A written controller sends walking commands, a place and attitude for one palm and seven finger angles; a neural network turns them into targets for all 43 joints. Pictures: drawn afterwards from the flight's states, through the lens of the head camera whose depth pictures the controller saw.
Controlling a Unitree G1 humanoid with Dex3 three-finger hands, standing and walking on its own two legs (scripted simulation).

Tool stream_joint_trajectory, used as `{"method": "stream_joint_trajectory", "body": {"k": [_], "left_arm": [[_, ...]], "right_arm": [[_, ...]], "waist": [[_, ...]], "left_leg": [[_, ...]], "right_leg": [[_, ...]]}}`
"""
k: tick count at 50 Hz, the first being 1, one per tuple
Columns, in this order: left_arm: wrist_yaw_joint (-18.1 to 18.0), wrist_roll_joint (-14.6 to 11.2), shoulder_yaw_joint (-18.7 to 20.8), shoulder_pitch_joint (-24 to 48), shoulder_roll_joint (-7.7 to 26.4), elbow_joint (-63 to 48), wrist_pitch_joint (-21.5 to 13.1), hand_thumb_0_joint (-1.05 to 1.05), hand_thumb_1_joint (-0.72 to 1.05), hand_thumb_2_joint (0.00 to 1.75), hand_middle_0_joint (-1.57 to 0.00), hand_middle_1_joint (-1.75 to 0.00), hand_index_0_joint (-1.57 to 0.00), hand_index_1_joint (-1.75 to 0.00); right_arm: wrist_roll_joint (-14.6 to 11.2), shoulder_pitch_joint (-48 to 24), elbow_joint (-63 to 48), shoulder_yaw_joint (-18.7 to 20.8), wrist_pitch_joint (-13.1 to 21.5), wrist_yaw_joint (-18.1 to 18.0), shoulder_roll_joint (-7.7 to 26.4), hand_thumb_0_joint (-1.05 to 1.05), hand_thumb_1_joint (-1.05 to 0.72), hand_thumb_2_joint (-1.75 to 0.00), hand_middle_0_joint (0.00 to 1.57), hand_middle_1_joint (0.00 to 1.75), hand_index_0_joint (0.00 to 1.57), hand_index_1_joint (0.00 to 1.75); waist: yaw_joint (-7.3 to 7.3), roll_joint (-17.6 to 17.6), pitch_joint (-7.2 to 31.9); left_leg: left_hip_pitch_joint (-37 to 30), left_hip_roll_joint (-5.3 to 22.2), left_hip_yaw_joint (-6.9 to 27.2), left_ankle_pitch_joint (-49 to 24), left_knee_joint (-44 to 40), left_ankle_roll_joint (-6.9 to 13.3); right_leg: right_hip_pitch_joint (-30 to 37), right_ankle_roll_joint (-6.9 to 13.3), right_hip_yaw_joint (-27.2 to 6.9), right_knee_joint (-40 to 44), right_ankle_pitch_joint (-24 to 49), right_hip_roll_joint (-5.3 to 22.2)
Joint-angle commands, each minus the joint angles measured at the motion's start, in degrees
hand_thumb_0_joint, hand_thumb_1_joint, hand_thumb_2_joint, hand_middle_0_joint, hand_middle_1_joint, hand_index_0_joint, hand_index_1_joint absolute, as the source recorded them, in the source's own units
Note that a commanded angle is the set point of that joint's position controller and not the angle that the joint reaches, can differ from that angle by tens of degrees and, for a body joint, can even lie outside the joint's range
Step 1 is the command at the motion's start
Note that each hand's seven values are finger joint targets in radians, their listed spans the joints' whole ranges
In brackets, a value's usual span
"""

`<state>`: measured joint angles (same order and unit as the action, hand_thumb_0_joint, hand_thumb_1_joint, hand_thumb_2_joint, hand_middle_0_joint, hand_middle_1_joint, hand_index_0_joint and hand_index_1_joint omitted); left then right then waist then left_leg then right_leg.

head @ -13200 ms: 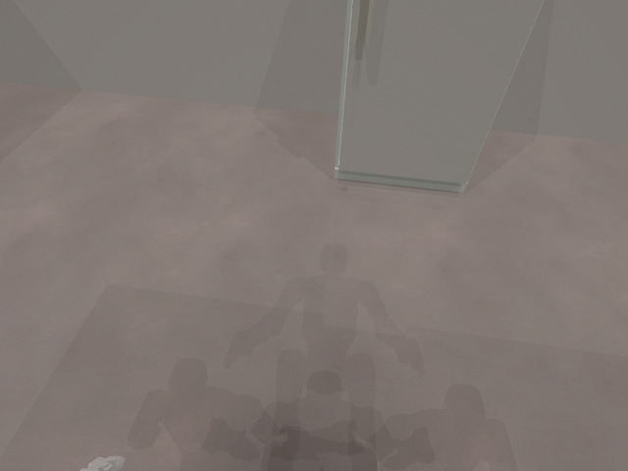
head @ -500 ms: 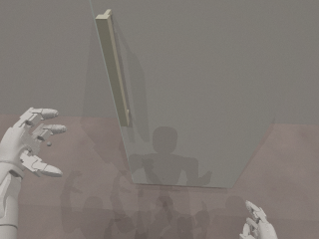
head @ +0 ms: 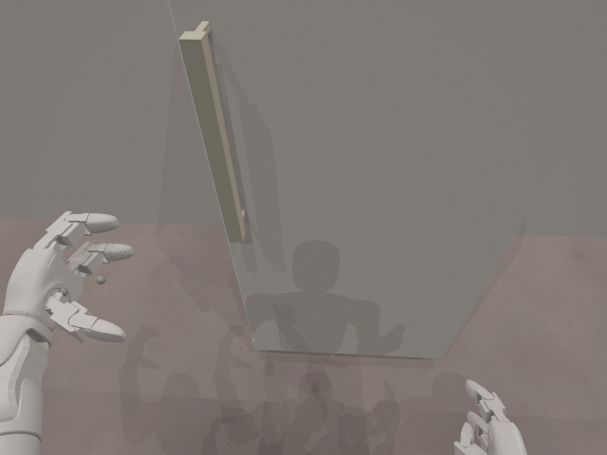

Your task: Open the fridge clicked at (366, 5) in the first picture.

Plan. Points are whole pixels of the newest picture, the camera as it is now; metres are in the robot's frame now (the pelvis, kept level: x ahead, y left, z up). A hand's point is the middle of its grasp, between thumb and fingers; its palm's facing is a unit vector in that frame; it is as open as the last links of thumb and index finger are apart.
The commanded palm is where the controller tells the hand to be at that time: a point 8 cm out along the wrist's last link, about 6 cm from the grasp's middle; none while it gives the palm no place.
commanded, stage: move the hooked fingers beside the handle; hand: left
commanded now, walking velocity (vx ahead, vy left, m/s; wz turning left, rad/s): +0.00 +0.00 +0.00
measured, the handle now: (223, 150) +0.53 +0.19 +0.14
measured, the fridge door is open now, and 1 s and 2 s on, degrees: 0 0 0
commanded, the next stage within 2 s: none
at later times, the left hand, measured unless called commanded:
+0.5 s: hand (126, 247) +0.33 +0.27 +0.12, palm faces +0.06 -1.00 +0.00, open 14.0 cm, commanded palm +0.30 +0.32 +0.12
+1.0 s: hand (154, 218) +0.38 +0.26 +0.12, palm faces +0.06 -1.00 +0.00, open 14.0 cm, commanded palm +0.36 +0.30 +0.12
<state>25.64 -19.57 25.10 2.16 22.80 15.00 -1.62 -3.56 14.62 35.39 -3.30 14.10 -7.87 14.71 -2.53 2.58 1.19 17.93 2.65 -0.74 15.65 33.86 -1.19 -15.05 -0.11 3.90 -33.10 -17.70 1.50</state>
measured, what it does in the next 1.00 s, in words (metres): stands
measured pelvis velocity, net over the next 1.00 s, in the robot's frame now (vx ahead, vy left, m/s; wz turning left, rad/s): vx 0.00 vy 0.01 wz -0.02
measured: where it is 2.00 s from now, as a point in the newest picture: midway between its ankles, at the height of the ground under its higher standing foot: outside the picture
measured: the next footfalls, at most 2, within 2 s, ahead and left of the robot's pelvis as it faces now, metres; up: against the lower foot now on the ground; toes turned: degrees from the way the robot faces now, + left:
none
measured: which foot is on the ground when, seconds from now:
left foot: down 0.00-1.00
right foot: down 0.00-1.00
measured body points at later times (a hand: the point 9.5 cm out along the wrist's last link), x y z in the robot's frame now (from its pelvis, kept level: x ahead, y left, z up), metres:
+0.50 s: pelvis -0.01 +0.01 +0.00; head +0.00 +0.00 +0.45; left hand +0.32 +0.32 +0.12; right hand +0.14 -0.24 -0.09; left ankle +0.02 +0.13 -0.73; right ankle +0.00 -0.12 -0.73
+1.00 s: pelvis +0.00 +0.01 -0.01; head +0.03 +0.00 +0.44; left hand +0.37 +0.31 +0.12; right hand +0.12 -0.25 -0.10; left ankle +0.02 +0.13 -0.73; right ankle +0.00 -0.12 -0.73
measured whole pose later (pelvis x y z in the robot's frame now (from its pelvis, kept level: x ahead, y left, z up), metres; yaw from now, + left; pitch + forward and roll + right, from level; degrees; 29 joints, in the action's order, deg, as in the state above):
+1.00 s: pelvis +0.00 +0.01 -0.01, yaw -1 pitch +5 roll -1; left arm 20.5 -13.2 23.0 26.5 24.8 40.0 -6.8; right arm -2.9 17.7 36.2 -2.4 7.9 -6.4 15.3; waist 0.9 1.3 2.2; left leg 25.0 2.7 -1.6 17.0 37.5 -0.6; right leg -22.4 -0.5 2.7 -36.4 -18.4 1.6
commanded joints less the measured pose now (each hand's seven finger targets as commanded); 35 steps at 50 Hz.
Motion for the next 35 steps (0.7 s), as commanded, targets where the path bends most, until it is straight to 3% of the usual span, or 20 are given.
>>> {"method": "stream_joint_trajectory", "body": {"k": [1, 4, 5, 8, 10, 14, 17, 19, 21, 22, 24, 25, 26, 29, 30, 34, 35], "left_arm": [[-0.1, -1.8, 5.6, 13.9, 15.4, -10.8, -3.3, 0.00, -0.50, 0.30, -0.30, -1.20, -0.30, -1.20], [-0.3, -1.2, 5.8, 19.1, 16.7, -9.0, -3.5, 0.00, -0.50, 0.30, -0.30, -1.20, -0.30, -1.20], [-0.3, -1.0, 5.2, 21.3, 17.0, -8.8, -3.8, 0.00, -0.50, 0.30, -0.30, -1.20, -0.30, -1.20], [-0.3, -0.3, 2.7, 26.0, 15.3, -7.1, -4.6, 0.00, -0.50, 0.30, -0.30, -1.20, -0.30, -1.20], [-0.5, -0.1, 3.5, 27.3, 17.0, -5.1, -5.2, 0.00, -0.50, 0.30, -0.30, -1.20, -0.30, -1.20], [-0.4, 0.6, 2.8, 27.3, 16.2, -3.0, -5.4, 0.00, -0.50, 0.30, -0.30, -1.20, -0.30, -1.20], [-1.1, 0.6, 4.6, 26.2, 17.8, 0.5, -4.7, 0.00, -0.50, 0.30, -0.30, -1.20, -0.30, -1.20], [-1.5, 1.2, 3.2, 29.3, 17.0, 0.1, -4.8, 0.00, -0.50, 0.30, -0.30, -1.20, -0.30, -1.20], [-2.2, 1.4, 4.2, 30.8, 18.3, 0.3, -5.3, 0.00, -0.50, 0.30, -0.30, -1.20, -0.30, -1.20], [-2.4, 1.7, 2.6, 31.6, 16.6, 0.2, -5.5, 0.00, -0.50, 0.30, -0.30, -1.20, -0.30, -1.20], [-2.9, 2.0, 2.3, 32.9, 16.3, 0.4, -6.1, 0.00, -0.50, 0.30, -0.30, -1.20, -0.30, -1.20], [-3.0, 1.8, 3.0, 33.1, 17.2, 1.5, -6.3, 0.00, -0.50, 0.30, -0.30, -1.20, -0.30, -1.20], [-3.1, 2.1, 3.7, 34.3, 18.4, 2.3, -6.5, 0.00, -0.50, 0.30, -0.30, -1.20, -0.30, -1.20], [-2.8, 2.9, 1.8, 38.5, 17.4, 5.7, -6.5, 0.00, -0.50, 0.30, -0.30, -1.20, -0.30, -1.20], [-3.0, 3.0, 1.9, 39.4, 17.9, 5.8, -6.9, 0.00, -0.50, 0.30, -0.30, -1.20, -0.30, -1.20], [-3.3, 3.4, 0.3, 40.9, 16.1, 4.3, -8.2, 0.00, -0.50, 0.30, -0.30, -1.20, -0.30, -1.20], [-3.5, 3.2, 1.6, 39.0, 17.2, 5.6, -8.3, 0.00, -0.50, 0.30, -0.30, -1.20, -0.30, -1.20]], "right_arm": [[-0.1, -5.4, -8.8, 2.7, 3.5, -0.4, 7.2, 0.00, -0.90, -0.90, 0.20, 0.30, 0.20, 0.30], [-0.2, -5.2, -8.3, 2.7, 3.2, -0.8, 7.3, 0.00, -0.90, -0.90, 0.20, 0.30, 0.20, 0.30], [-0.2, -5.0, -8.0, 2.7, 3.0, -1.0, 7.4, 0.00, -0.90, -0.90, 0.20, 0.30, 0.20, 0.30], [-0.2, -4.9, -7.9, 2.6, 3.1, -1.3, 7.2, 0.00, -0.90, -0.90, 0.20, 0.30, 0.20, 0.30], [-0.2, -4.4, -7.5, 2.7, 3.0, -1.4, 7.7, 0.00, -0.90, -0.90, 0.20, 0.30, 0.20, 0.30], [-0.2, -4.3, -7.8, 2.8, 2.7, -0.9, 7.6, 0.00, -0.90, -0.90, 0.20, 0.30, 0.20, 0.30], [-0.1, -3.8, -7.9, 2.8, 2.1, -0.5, 7.9, 0.00, -0.90, -0.90, 0.20, 0.30, 0.20, 0.30], [-0.2, -3.8, -8.1, 2.8, 1.7, -0.3, 7.8, 0.00, -0.90, -0.90, 0.20, 0.30, 0.20, 0.30], [-0.1, -3.3, -8.1, 3.0, 1.4, -0.2, 8.0, 0.00, -0.90, -0.90, 0.20, 0.30, 0.20, 0.30], [-0.1, -3.3, -8.3, 2.9, 1.3, -0.2, 7.8, 0.00, -0.90, -0.90, 0.20, 0.30, 0.20, 0.30], [0.0, -2.7, -8.0, 3.1, 1.1, -0.2, 7.9, 0.00, -0.90, -0.90, 0.20, 0.30, 0.20, 0.30], [0.1, -2.3, -7.7, 3.2, 0.9, -0.2, 8.1, 0.00, -0.90, -0.90, 0.20, 0.30, 0.20, 0.30], [0.1, -2.1, -7.5, 3.2, 0.7, -0.1, 8.3, 0.00, -0.90, -0.90, 0.20, 0.30, 0.20, 0.30], [-0.1, -1.6, -6.8, 3.1, 0.0, -0.2, 8.4, 0.00, -0.90, -0.90, 0.20, 0.30, 0.20, 0.30], [0.1, -1.1, -6.8, 3.3, -0.1, -0.2, 8.6, 0.00, -0.90, -0.90, 0.20, 0.30, 0.20, 0.30], [0.3, -0.4, -6.9, 3.6, -0.2, 0.2, 8.4, 0.00, -0.90, -0.90, 0.20, 0.30, 0.20, 0.30], [0.4, 0.2, -6.7, 3.7, -0.5, 0.3, 8.6, 0.00, -0.90, -0.90, 0.20, 0.30, 0.20, 0.30]], "waist": [[0.51, -0.6, 8.4], [1.20, 1.9, 8.1], [1.62, 1.1, 8.5], [2.21, 3.3, 9.7], [2.11, 0.7, 10.5], [1.44, 3.0, 12.3], [1.07, -0.3, 11.2], [1.45, 2.1, 11.4], [1.53, 1.1, 11.9], [1.65, 2.2, 12.4], [2.03, 1.9, 13.5], [2.06, -0.4, 13.5], [2.13, 0.3, 13.4], [3.10, 2.6, 11.4], [3.06, 0.7, 12.4], [2.90, 4.4, 17.3], [2.56, 0.8, 17.3]], "left_leg": [[-4.9, -2.8, 0.6, -6.9, -4.8, 2.7], [-4.8, -2.9, 0.6, -5.6, -4.7, 2.5], [-5.0, -2.8, 0.5, -5.6, -4.4, 2.6], [-5.9, -2.9, 1.0, -4.3, -4.6, 2.5], [-5.2, -2.7, 1.2, -4.6, -4.2, 2.6], [-5.8, -2.8, 1.2, -6.7, -4.2, 2.4], [-3.5, -2.7, 1.0, -6.1, -4.1, 2.5], [-3.8, -2.7, 1.0, -5.5, -4.4, 2.3], [-3.9, -2.6, 1.0, -5.9, -4.2, 2.4], [-4.1, -2.6, 1.1, -6.0, -4.3, 2.4], [-5.0, -2.5, 1.1, -6.5, -4.0, 2.4], [-4.3, -2.4, 1.0, -6.8, -3.6, 2.6], [-3.8, -2.4, 0.9, -6.7, -3.7, 2.5], [-3.1, -2.5, 1.1, -4.2, -3.7, 2.4], [-3.0, -2.4, 1.2, -4.8, -3.3, 2.6], [-6.2, -2.3, 1.5, -8.8, -2.4, 2.3], [-5.4, -2.2, 1.6, -9.5, -2.3, 2.5]], "right_leg": [[-0.3, 0.3, -1.1, 5.8, 10.8, -2.0], [-1.7, 0.3, -1.3, 6.0, 9.1, -2.0], [-1.5, 0.3, -1.5, 6.1, 8.8, -2.0], [-2.8, 0.5, -1.4, 5.8, 7.2, -2.0], [-1.9, 0.6, -1.5, 5.7, 7.1, -2.1], [-1.7, 0.9, -1.1, 4.5, 9.9, -1.9], [-1.6, 0.7, -1.1, 4.5, 9.8, -1.9], [-2.4, 0.8, -1.0, 4.4, 8.8, -1.9], [-2.1, 0.9, -1.2, 4.4, 9.1, -2.0], [-2.3, 1.0, -1.1, 4.0, 9.2, -2.0], [-2.8, 1.0, -1.0, 3.8, 9.6, -2.2], [-2.1, 0.9, -1.2, 3.9, 10.1, -2.3], [-2.3, 0.8, -1.3, 3.7, 10.3, -2.1], [-4.9, 1.0, -1.3, 3.9, 7.5, -2.1], [-4.1, 1.0, -1.3, 3.7, 7.8, -2.2], [-3.7, 1.4, -1.1, 2.4, 11.7, -2.3], [-2.7, 1.4, -0.9, 2.3, 12.2, -2.6]]}}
